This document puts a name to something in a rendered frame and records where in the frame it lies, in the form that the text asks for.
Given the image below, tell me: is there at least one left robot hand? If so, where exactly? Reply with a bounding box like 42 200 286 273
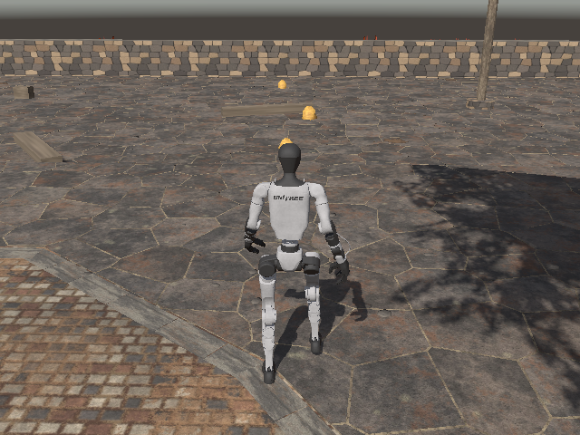
245 238 266 254

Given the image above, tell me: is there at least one robot right upper arm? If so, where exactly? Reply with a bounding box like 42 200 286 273
308 182 333 235

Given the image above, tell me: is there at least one robot left upper arm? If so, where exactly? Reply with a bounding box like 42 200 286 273
246 182 272 230

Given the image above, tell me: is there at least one left robot forearm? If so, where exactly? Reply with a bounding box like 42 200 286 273
244 217 257 243

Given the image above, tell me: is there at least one right robot thigh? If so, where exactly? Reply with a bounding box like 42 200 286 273
302 252 321 302

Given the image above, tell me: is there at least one right robot hand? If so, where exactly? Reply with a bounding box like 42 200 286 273
329 259 350 285

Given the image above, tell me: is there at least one right robot forearm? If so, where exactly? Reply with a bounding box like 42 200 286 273
325 220 346 264

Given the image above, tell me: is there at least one right robot shin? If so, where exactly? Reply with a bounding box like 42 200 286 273
307 285 321 341

